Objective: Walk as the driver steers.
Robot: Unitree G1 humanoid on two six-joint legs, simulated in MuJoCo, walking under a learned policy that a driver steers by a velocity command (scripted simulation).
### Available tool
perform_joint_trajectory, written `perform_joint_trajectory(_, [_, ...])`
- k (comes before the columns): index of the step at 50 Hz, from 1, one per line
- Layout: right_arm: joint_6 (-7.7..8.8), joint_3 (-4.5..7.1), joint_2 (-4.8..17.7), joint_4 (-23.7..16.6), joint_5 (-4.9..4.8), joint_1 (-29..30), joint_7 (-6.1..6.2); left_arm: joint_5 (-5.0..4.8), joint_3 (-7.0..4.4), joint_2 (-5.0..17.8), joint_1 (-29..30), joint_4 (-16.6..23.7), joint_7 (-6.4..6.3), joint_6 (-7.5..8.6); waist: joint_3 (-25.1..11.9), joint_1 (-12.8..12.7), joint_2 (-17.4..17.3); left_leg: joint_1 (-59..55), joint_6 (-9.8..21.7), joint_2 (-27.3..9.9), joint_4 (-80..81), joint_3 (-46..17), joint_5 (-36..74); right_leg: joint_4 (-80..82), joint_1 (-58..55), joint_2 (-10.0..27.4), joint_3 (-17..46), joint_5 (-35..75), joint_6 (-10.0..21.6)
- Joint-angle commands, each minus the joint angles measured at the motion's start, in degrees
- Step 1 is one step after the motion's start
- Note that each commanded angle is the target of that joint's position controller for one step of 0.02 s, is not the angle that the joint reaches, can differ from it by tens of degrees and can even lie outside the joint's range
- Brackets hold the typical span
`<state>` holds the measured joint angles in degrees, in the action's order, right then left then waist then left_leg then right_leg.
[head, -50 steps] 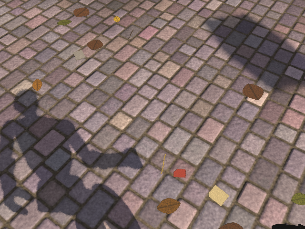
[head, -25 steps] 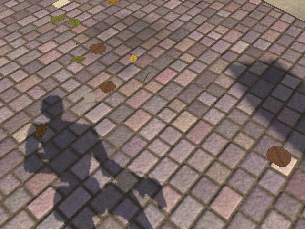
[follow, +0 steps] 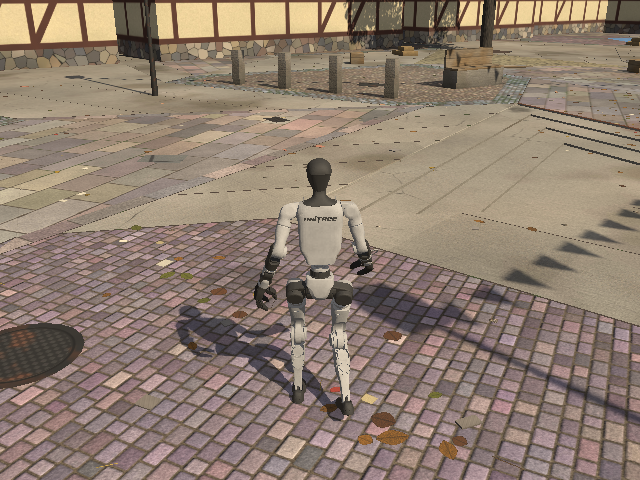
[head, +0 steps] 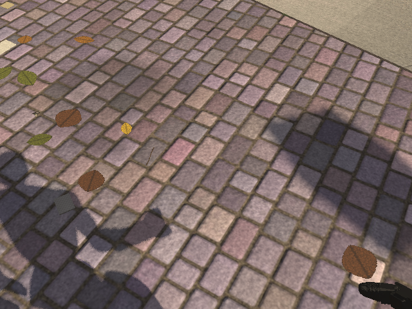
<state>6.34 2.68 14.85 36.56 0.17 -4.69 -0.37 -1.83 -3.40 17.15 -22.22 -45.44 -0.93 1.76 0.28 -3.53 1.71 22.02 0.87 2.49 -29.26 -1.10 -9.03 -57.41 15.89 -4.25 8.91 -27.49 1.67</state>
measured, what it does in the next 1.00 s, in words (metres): walks ahead, turning right: right foot, then left foot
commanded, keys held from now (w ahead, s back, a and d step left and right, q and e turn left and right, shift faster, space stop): w+e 0.14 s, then e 0.36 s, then w+e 0.36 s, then e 0.14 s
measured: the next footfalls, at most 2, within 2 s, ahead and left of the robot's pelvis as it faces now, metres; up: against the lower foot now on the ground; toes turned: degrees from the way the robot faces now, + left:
right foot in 0.38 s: +0.33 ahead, -0.17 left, +0.00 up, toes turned -15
left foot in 0.82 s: +0.44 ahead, +0.03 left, +0.00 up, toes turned -33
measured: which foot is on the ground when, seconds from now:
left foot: down 0.00-0.38, up 0.40-0.80, down 0.82-1.00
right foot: up 0.00-0.36, down 0.38-0.82, up 0.84-1.00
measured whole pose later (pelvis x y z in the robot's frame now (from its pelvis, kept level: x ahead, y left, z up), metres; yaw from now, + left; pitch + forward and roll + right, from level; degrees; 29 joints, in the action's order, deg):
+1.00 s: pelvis +0.36 -0.05 +0.01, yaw -36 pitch +1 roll +0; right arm 3.1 3.0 15.8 42.9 1.1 -16.5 1.3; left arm -0.7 -5.1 19.2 -13.3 -35.1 0.0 -0.8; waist -0.4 2.2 2.8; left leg 9.8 0.3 -0.9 -23.1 2.5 -14.5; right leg -61.3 36.3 -1.1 4.6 -15.6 -2.0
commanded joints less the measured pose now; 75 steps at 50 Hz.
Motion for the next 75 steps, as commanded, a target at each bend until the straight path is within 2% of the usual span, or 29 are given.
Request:
perform_joint_trajectory(1, [-0.65,2.49,6.47,0.25,0.11,-9.7,0.33,0.55,-1.67,7.42,4.41,6.36,0.14,0.94,-1.15,6.64,-5.96,-24.07,9.93,-19.96,14.36,-23.49,-7.95,-12.31,27.76,7.57,-1.15,5.17,-1.36])
perform_joint_trajectory(7, [0.32,3.05,7.79,3.26,0.09,-7.8,0.16,0.69,-0.96,2.79,8.48,9.39,1.29,-0.26,1.78,4.24,-6.56,-15.58,10.83,-17.27,20.81,-6.6,9.17,-2.34,25.49,11.25,-3.3,14.71,-2.87])
perform_joint_trajectory(12, [-1.2,3.52,10.58,5.04,-0.28,-7.15,1.27,1.31,-0.37,1.67,15.0,11.44,3.11,0.59,1.35,5.67,-5.62,-14.42,7.59,-14.0,17.01,6.44,28.65,16.25,16.45,8.23,-8.97,30.28,-2.42])
perform_joint_trajectory(16, [-2.4,4.32,13.15,6.04,-2.06,-7.91,1.87,1.37,-1.72,4.53,16.29,13.6,4.55,-0.01,-0.7,4.46,-6.88,-20.27,5.46,-16.27,9.63,7.88,34.69,22.36,12.25,5.85,-10.56,25.11,0.55])
perform_joint_trajectory(18, [-3.1,4.52,13.34,5.6,-2.79,-6.99,2.21,1.7,-3.67,7.86,7.93,11.92,4.39,-0.24,-4.91,-0.38,-5.84,-19.57,3.28,-14.64,-3.72,9.69,39.5,27.28,1.25,2.25,-12.4,25.22,3.33])
perform_joint_trajectory(19, [-3.02,3.82,11.52,5.49,-2.12,-8.8,2.1,1.8,-5.07,10.91,1.83,10.56,3.34,-0.44,-8.33,-3.15,-1.97,-13.2,0.44,-11.28,-16.52,10.92,30.78,30.69,-9.89,2.49,-9.92,35.18,5.76])
perform_joint_trajectory(20, [-2.87,1.67,4.84,4.05,2.19,-14.33,1.42,1.68,-5.61,16.45,1.61,11.33,1.76,-1.0,-13.64,1.84,14.44,4.71,-3.3,-4.8,-36.72,11.01,-21.0,24.55,-26.32,17.33,8.77,65.31,12.24])
perform_joint_trajectory(21, [-2.49,0.83,7.0,3.14,1.31,-17.75,0.56,2.52,-5.01,17.14,4.02,14.8,2.13,-0.51,-26.44,2.18,14.64,15.27,-4.85,1.68,-52.51,-0.62,-34.63,30.0,-35.34,28.17,32.34,56.91,24.8])
perform_joint_trajectory(22, [-2.57,2.05,11.85,3.4,-0.49,-11.88,0.21,2.29,-4.2,12.81,5.57,15.62,2.55,-0.52,-24.7,-1.35,4.29,17.13,-3.85,-1.84,-52.77,-5.4,-27.7,33.19,-31.31,24.08,26.25,48.58,21.59])
perform_joint_trajectory(24, [-3.55,1.72,10.46,2.79,-0.32,-7.44,1.34,0.98,-3.16,9.44,10.3,14.97,2.13,-0.64,-12.4,1.44,-1.51,17.75,-3.68,-5.21,-44.9,-4.27,-19.54,35.14,-17.26,18.19,16.52,39.44,15.6])
perform_joint_trajectory(27, [-5.01,1.87,10.21,2.88,0.26,-8.97,1.7,2.04,-3.02,9.17,13.79,15.39,1.37,-1.33,-8.9,5.27,2.22,8.61,-3.88,-5.5,-34.44,-3.32,-15.19,39.88,-2.24,14.07,13.38,26.81,14.06])
perform_joint_trajectory(31, [-4.63,1.04,7.88,2.06,0.52,-5.36,1.39,1.45,-3.45,10.0,13.94,15.37,0.09,-1.22,-7.53,4.06,4.51,5.65,-4.29,-4.17,-21.32,-2.93,-10.22,43.37,2.84,11.54,14.33,5.45,13.67])
perform_joint_trajectory(37, [-2.57,1.27,8.13,0.58,-0.52,-1.62,0.31,0.9,-3.5,10.28,10.82,14.34,0.19,-1.69,-5.17,2.37,6.03,-0.32,-2.78,-1.58,-8.5,-2.56,-7.66,41.82,4.49,10.79,18.42,-3.34,11.42])
perform_joint_trajectory(40, [-1.63,2.05,8.08,2.2,-0.81,-7.68,0.28,0.76,-2.67,8.03,11.63,14.25,0.26,-2.18,-3.6,6.75,4.69,-14.15,-0.45,-2.54,2.61,-2.1,-4.33,36.56,11.96,7.03,17.58,-8.37,7.78])
perform_joint_trajectory(41, [-1.55,2.93,10.84,3.23,-0.28,-13.58,0.79,0.74,-1.72,4.74,11.96,14.52,0.2,-2.09,-4.68,9.03,-0.36,-22.61,2.3,-10.79,7.2,-9.91,-10.43,25.31,19.6,3.25,12.72,-10.8,4.24])
perform_joint_trajectory(42, [-2.06,3.81,15.52,3.7,1.24,-16.59,0.93,0.18,-0.71,1.0,11.03,16.16,0.31,-1.52,-4.84,8.08,-12.44,-27.31,7.62,-22.45,14.48,-27.2,-26.77,9.52,29.91,-3.92,1.03,-7.49,1.49])
perform_joint_trajectory(43, [-1.81,4.52,16.71,3.64,1.81,-14.6,0.56,0.27,-1.52,5.15,13.51,18.0,0.45,-0.6,0.37,7.24,-15.3,-22.46,11.44,-26.88,18.4,-37.98,-36.31,1.09,36.96,1.08,0.78,-2.54,0.84])
perform_joint_trajectory(44, [-1.76,3.58,12.95,2.34,0.99,-10.89,0.97,0.7,-2.57,8.23,13.17,16.95,0.52,-0.6,3.47,6.04,-12.03,-20.2,10.76,-24.6,18.08,-32.82,-32.62,-2.31,37.32,2.82,1.1,1.69,0.0])
perform_joint_trajectory(46, [-2.24,2.27,8.93,1.23,0.4,-6.93,1.59,1.41,-3.29,8.4,10.35,14.64,0.53,-1.4,3.63,4.41,-9.55,-18.36,7.41,-19.37,17.14,-20.19,-15.45,-5.19,33.61,4.0,-0.63,7.49,-2.39])
perform_joint_trajectory(51, [-3.08,2.51,10.03,2.72,0.97,-8.2,2.34,1.09,-2.1,3.64,13.74,15.89,1.31,-2.01,1.68,5.71,-9.08,-16.12,8.15,-16.04,15.2,-1.63,20.3,-1.71,26.7,6.03,-6.54,16.61,-6.0])
perform_joint_trajectory(58, [-5.03,3.97,14.14,4.74,-1.5,-9.42,2.09,0.82,-1.93,3.4,19.25,18.01,3.9,-2.46,-0.51,7.18,-10.0,-19.33,7.2,-17.87,9.57,4.65,25.89,18.71,15.02,5.22,-11.53,18.07,-2.99])
perform_joint_trajectory(61, [-4.81,4.1,13.71,4.78,-2.94,-7.69,2.0,1.16,-3.82,6.48,11.32,15.97,3.7,-2.58,-5.08,2.14,-8.31,-19.4,4.31,-16.15,-4.9,7.93,36.22,30.91,1.65,1.46,-13.44,21.51,1.52])
perform_joint_trajectory(62, [-4.24,3.45,11.83,5.18,-2.2,-10.2,1.74,1.34,-5.15,9.81,5.4,14.45,2.63,-2.66,-8.77,-0.44,-3.94,-11.88,0.77,-12.79,-16.2,9.94,29.37,34.57,-11.21,2.59,-9.63,34.09,4.38])
perform_joint_trajectory(63, [-3.77,1.31,5.39,2.65,2.25,-12.9,1.15,1.39,-6.06,16.25,2.86,15.02,1.07,-2.86,-14.94,2.33,12.79,7.83,-3.27,-7.1,-35.19,10.16,-20.24,27.28,-29.38,18.92,10.56,65.51,11.86])
perform_joint_trajectory(64, [-3.28,0.92,7.95,1.88,1.82,-13.21,0.62,2.16,-5.4,16.01,4.77,16.94,1.4,-2.19,-24.66,1.26,14.3,16.23,-4.92,-0.93,-48.4,-0.38,-32.74,31.97,-32.66,28.47,28.59,55.43,24.05])
perform_joint_trajectory(65, [-3.39,2.22,12.11,1.92,-0.12,-7.89,0.46,1.97,-4.38,11.8,6.23,16.97,1.81,-1.76,-20.66,-1.29,5.73,18.39,-4.56,-3.74,-49.53,-3.97,-27.2,34.04,-28.53,24.41,21.49,50.3,21.24])
perform_joint_trajectory(67, [-4.2,1.94,10.73,1.88,0.03,-5.49,1.55,0.69,-3.45,8.88,11.07,15.99,1.4,-1.6,-11.18,1.7,0.36,17.84,-4.31,-6.49,-41.91,-3.73,-19.7,35.22,-17.11,18.01,12.74,41.66,14.75])
perform_joint_trajectory(71, [-5.53,1.6,8.95,2.29,0.46,-7.83,2.04,2.03,-3.7,9.72,15.92,16.08,0.35,-2.6,-7.96,5.32,4.09,7.07,-5.72,-4.09,-28.76,-1.9,-15.87,37.6,-2.26,13.76,9.19,40.44,13.64])
perform_joint_trajectory(75, [-5.87,1.07,7.68,1.64,0.45,-6.01,1.76,1.41,-4.13,10.55,16.31,15.38,-0.55,-3.32,-8.65,4.42,5.31,2.05,-5.79,-2.39,-19.3,-2.59,-10.33,37.55,1.54,12.15,11.01,29.54,12.18])
Keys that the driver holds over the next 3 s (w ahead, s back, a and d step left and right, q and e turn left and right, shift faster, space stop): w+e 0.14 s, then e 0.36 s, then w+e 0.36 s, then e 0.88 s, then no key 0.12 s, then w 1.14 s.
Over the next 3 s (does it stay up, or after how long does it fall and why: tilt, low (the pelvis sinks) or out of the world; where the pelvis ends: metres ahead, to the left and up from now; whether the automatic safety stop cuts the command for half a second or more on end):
stays up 0.65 -0.58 0.00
